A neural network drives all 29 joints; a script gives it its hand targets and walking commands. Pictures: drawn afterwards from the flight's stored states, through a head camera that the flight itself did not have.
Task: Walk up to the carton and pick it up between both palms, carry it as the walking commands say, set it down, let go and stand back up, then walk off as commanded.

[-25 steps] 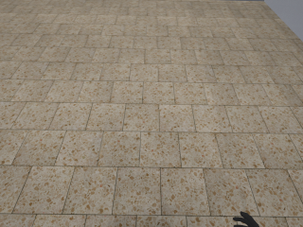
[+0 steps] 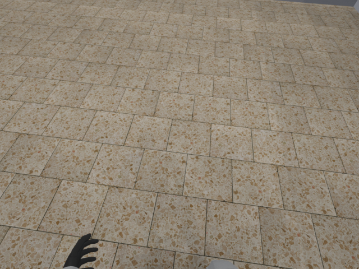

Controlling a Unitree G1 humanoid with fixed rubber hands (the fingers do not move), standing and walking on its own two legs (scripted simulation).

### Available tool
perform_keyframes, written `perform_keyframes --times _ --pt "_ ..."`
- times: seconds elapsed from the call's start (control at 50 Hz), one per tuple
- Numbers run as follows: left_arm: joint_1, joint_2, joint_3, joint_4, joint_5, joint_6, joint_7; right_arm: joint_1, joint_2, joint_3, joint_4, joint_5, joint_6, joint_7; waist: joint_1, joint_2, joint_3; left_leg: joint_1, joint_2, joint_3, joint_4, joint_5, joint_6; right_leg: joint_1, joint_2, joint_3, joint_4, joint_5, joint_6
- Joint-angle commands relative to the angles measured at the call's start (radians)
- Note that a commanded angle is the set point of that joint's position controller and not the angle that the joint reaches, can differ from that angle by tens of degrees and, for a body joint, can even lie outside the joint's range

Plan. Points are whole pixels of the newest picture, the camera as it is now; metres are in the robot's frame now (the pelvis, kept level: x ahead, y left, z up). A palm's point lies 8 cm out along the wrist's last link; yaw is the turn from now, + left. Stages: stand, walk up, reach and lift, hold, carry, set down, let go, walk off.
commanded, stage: walk up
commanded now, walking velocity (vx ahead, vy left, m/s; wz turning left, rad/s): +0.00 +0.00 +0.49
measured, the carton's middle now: out of the picture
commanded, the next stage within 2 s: none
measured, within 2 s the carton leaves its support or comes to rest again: neither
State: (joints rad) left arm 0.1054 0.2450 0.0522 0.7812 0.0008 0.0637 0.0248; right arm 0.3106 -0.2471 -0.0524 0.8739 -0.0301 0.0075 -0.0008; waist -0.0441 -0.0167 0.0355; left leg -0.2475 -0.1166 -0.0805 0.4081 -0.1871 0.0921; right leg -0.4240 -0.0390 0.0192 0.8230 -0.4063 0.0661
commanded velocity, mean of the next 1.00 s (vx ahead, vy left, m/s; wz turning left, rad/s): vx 0.00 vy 0.00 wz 0.50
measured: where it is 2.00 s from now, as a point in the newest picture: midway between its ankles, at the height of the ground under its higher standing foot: outside the picture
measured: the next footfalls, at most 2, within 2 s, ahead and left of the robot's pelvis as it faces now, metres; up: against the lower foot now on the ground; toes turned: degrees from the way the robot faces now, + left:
right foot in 0.14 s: +0.03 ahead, -0.13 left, +0.00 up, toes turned +4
left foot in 0.56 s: -0.01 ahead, +0.14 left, +0.00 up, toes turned +23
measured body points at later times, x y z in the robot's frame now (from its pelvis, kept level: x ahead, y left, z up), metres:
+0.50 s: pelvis -0.01 -0.01 +0.00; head +0.02 +0.00 +0.45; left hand -0.02 +0.28 -0.13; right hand +0.16 -0.24 -0.14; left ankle -0.05 +0.14 -0.71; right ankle -0.01 -0.14 -0.74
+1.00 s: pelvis -0.03 +0.02 +0.00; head +0.00 +0.04 +0.45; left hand -0.03 +0.33 -0.12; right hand +0.15 -0.20 -0.14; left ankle -0.04 +0.12 -0.74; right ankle +0.02 -0.09 -0.71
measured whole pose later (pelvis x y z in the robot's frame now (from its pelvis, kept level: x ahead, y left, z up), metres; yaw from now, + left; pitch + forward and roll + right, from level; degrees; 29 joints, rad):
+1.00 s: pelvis -0.03 +0.02 +0.00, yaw +29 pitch +1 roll +0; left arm 0.11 0.27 0.04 0.82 0.01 0.05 0.03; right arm 0.26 -0.27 -0.09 0.89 -0.02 0.02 0.01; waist -0.04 0.01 0.05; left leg -0.29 -0.08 -0.08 0.45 -0.17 0.05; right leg -0.37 -0.03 -0.01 0.78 -0.42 0.07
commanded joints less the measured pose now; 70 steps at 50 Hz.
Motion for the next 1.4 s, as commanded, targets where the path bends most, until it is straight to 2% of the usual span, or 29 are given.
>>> perform_keyframes --times 0.0,0.06,0.1,0.12,0.14,0.16,0.2,0.26,0.32,0.4,0.5,0.54,0.56,0.58,0.6,0.66,0.76,0.84,0.94,0.98,1.02,1.04,1.08,1.1,1.14,1.18,1.26,1.3,1.38 --pt "-0.02 0.082 0.017 -0.063 -0.004 -0.022 0.006 0.019 -0.165 -0.046 -0.045 -0.011 -0.012 -0.001 0.015 0.128 -0.08 0.135 0.309 -0.344 -0.055 0.445 0.106 -0.008 0.009 0.009 -0.069 -0.041 0.001" --pt "0.003 0.074 0.016 -0.063 -0.024 -0.036 0.015 0.054 -0.167 -0.057 -0.044 -0.005 -0.003 -0.004 0.024 0.129 -0.129 0.176 0.296 -0.391 -0.02 0.497 0.083 0.077 0.038 0.011 -0.213 -0.01 -0.007" --pt "0.106 0.085 0.022 -0.021 -0.017 -0.052 0.021 -0.008 -0.15 -0.059 -0.066 0.006 0.0 -0.007 0.063 0.076 -0.107 -0.008 0.215 -0.316 0.052 0.373 0.001 0.31 -0.007 -0.009 -0.472 0.199 -0.01" --pt "0.133 0.13 0.027 -0.022 -0.01 -0.061 0.028 -0.03 -0.108 -0.046 -0.079 0.016 0.002 -0.009 0.081 -0.066 -0.097 -0.121 0.137 -0.249 0.149 0.149 -0.05 0.413 -0.131 0.093 -0.557 0.228 -0.031" --pt "0.118 0.225 0.034 -0.023 0.001 -0.054 0.029 -0.005 -0.04 -0.054 -0.093 0.041 0.004 -0.015 0.055 -0.325 -0.095 -0.313 0.034 -0.082 0.339 -0.33 -0.1 0.514 -0.404 0.326 -0.589 0.336 -0.117" --pt "0.06 0.206 0.024 -0.003 0.009 -0.042 0.034 0.012 -0.077 -0.049 -0.074 0.002 0.012 -0.025 0.055 -0.296 -0.052 -0.343 0.036 0.029 0.567 -0.441 -0.121 0.361 -0.485 0.289 -0.577 0.524 -0.234" --pt "0.032 0.142 0.015 -0.029 0.007 -0.055 0.02 -0.049 -0.136 -0.071 -0.064 -0.017 0.025 -0.009 0.065 -0.014 0.029 -0.26 0.097 -0.038 0.685 -0.358 -0.129 0.204 -0.357 0.199 -0.567 0.463 -0.262" --pt "-0.004 0.142 0.009 -0.034 0.011 -0.064 0.024 0.062 -0.087 -0.066 -0.02 0.005 0.039 0.023 -0.002 -0.123 -0.012 -0.298 0.081 -0.007 0.788 -0.229 -0.173 0.291 -0.256 0.024 -0.512 0.578 -0.174" --pt "0.054 0.136 0.019 -0.023 0.016 -0.06 0.014 -0.04 -0.07 -0.047 -0.06 0.0 0.05 0.039 0.058 -0.218 0.014 -0.298 0.099 0.056 0.724 -0.179 -0.2 0.26 -0.226 -0.014 -0.54 0.461 -0.17" --pt "0.149 0.177 0.051 0.005 0.014 -0.068 0.012 -0.123 -0.062 -0.019 -0.081 0.001 0.05 0.053 0.087 -0.154 0.001 -0.246 0.154 0.133 0.469 -0.226 -0.22 0.305 -0.259 -0.079 -0.485 0.709 -0.19" --pt "0.22 0.222 0.072 0.063 0.032 -0.07 -0.013 -0.145 -0.068 -0.027 -0.075 0.02 0.043 0.036 0.093 -0.244 -0.078 -0.117 0.136 0.164 0.206 -0.248 -0.156 0.353 -0.292 -0.097 -0.387 0.796 -0.166" --pt "0.162 0.191 0.07 0.052 0.016 -0.061 -0.01 -0.031 -0.105 -0.043 -0.025 0.014 0.019 0.024 0.011 -0.07 -0.148 0.14 0.157 0.142 -0.043 0.134 -0.132 0.224 -0.213 -0.183 -0.141 0.588 -0.093" --pt "0.115 0.119 0.044 0.0 0.022 -0.054 -0.011 0.048 -0.214 -0.066 -0.002 0.003 0.001 0.013 -0.042 0.229 -0.122 0.294 0.337 -0.082 -0.076 0.396 -0.08 -0.058 -0.135 -0.204 0.044 0.075 -0.021" --pt "0.097 0.064 0.013 -0.008 0.028 -0.035 -0.001 0.04 -0.276 -0.079 -0.01 0.013 -0.008 0.005 -0.011 0.376 -0.129 0.285 0.545 -0.332 -0.048 0.695 0.009 -0.215 -0.086 -0.183 0.236 -0.305 0.016" --pt "0.038 0.101 0.004 -0.06 -0.007 -0.019 0.008 0.077 -0.268 -0.095 -0.019 0.028 -0.007 -0.004 -0.052 0.351 -0.13 0.18 0.551 -0.314 -0.05 0.735 0.121 -0.17 -0.073 -0.078 0.307 -0.235 0.006" --pt "0.085 0.161 0.038 0.038 0.004 -0.026 -0.007 -0.068 -0.179 -0.078 -0.034 -0.002 0.008 -0.005 0.032 0.13 -0.047 0.127 0.363 -0.127 -0.056 0.514 0.033 -0.155 -0.113 -0.044 0.291 -0.034 -0.02" --pt "0.075 0.113 0.018 0.04 0.008 -0.002 -0.006 -0.064 -0.158 -0.056 -0.034 0.008 -0.006 -0.007 0.045 0.111 -0.064 0.065 0.316 -0.12 -0.069 0.392 0.041 -0.087 -0.056 -0.039 0.277 0.076 -0.031" --pt "0.023 0.124 0.01 0.005 0.018 -0.003 -0.005 -0.057 -0.179 -0.061 -0.033 0.001 0.002 0.003 0.038 0.161 -0.009 0.047 0.32 -0.242 -0.121 0.123 0.063 -0.09 -0.033 -0.023 0.122 -0.001 -0.007" --pt "-0.001 0.117 0.006 -0.006 0.013 -0.022 0.007 -0.038 -0.179 -0.071 -0.026 0.016 0.006 0.004 0.007 0.144 -0.039 0.032 0.347 -0.329 -0.092 0.261 0.086 0.019 0.002 -0.025 -0.015 -0.036 0.009" --pt "0.024 0.112 0.008 -0.01 -0.003 -0.03 0.016 -0.039 -0.18 -0.078 -0.026 0.005 0.012 0.007 0.025 0.163 -0.055 0.019 0.329 -0.346 -0.067 0.251 0.065 0.087 0.005 -0.015 -0.129 -0.029 -0.003" --pt "0.127 0.115 0.01 0.021 -0.006 -0.045 0.017 -0.084 -0.18 -0.086 -0.041 0.006 0.018 0.008 0.068 0.082 -0.063 -0.064 0.275 -0.324 -0.009 0.227 0.002 0.278 0.029 -0.048 -0.335 0.091 -0.009" --pt "0.144 0.102 0.005 0.016 -0.013 -0.057 0.024 -0.066 -0.158 -0.077 -0.039 0.015 0.019 0.005 0.078 0.061 -0.102 -0.068 0.235 -0.299 0.064 0.184 -0.048 0.335 -0.039 -0.005 -0.506 0.128 -0.01" --pt "0.08 0.242 0.039 -0.012 0.019 -0.057 0.026 -0.025 -0.059 -0.062 -0.042 0.034 0.026 0.003 0.051 -0.294 -0.073 -0.354 0.019 -0.069 0.459 -0.369 -0.133 0.431 -0.446 0.323 -0.612 0.131 -0.101" --pt "0.008 0.224 0.031 -0.022 0.037 -0.049 0.02 -0.05 -0.147 -0.071 -0.066 0.014 0.035 0.0 0.056 -0.257 -0.055 -0.316 0.103 0.004 0.584 -0.365 -0.136 0.266 -0.447 0.288 -0.622 0.242 -0.211" --pt "-0.012 0.15 0.008 -0.047 0.027 -0.065 0.01 -0.05 -0.135 -0.077 -0.026 -0.008 0.036 0.008 0.033 -0.076 0.038 -0.256 0.08 -0.042 0.705 -0.283 -0.12 0.148 -0.309 0.13 -0.59 0.295 -0.177" --pt "-0.019 0.145 0.002 -0.043 0.025 -0.068 0.025 0.0 -0.132 -0.079 -0.002 -0.001 0.043 0.025 0.005 -0.145 0.013 -0.284 0.083 -0.028 0.754 -0.207 -0.156 0.263 -0.248 0.039 -0.563 0.36 -0.121" --pt "0.065 0.151 0.015 -0.041 0.03 -0.067 0.026 -0.077 -0.097 -0.06 -0.038 0.0 0.051 0.031 0.046 -0.182 0.03 -0.354 0.085 0.034 0.731 -0.188 -0.194 0.36 -0.243 -0.026 -0.524 0.502 -0.164" --pt "0.132 0.152 0.029 -0.033 0.02 -0.073 0.025 -0.118 -0.084 -0.055 -0.065 0.003 0.052 0.028 0.077 -0.106 0.0 -0.35 0.119 0.074 0.651 -0.204 -0.203 0.412 -0.267 -0.013 -0.505 0.577 -0.185" --pt "0.192 0.166 0.056 0.002 0.03 -0.073 0.012 -0.162 -0.066 -0.031 -0.094 0.016 0.052 0.031 0.085 -0.187 -0.028 -0.248 0.169 0.134 0.497 -0.258 -0.202 0.401 -0.274 -0.098 -0.466 0.704 -0.194"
